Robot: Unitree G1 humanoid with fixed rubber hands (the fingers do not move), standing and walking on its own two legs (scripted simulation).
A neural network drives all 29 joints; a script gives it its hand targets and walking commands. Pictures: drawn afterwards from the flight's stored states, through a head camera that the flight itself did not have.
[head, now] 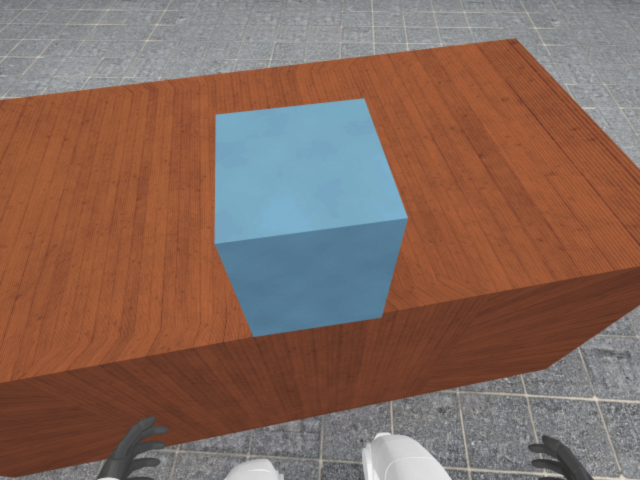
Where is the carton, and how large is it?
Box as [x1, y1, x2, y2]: [215, 98, 407, 336]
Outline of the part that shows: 363,98 216,115 215,245 253,336 381,317 407,217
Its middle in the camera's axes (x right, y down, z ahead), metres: -0.02 -0.02 +0.56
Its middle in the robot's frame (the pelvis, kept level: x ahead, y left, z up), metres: +0.43 +0.05 +0.02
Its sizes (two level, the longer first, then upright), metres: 0.210 0.200 0.250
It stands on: a pedestal, 0.65 m high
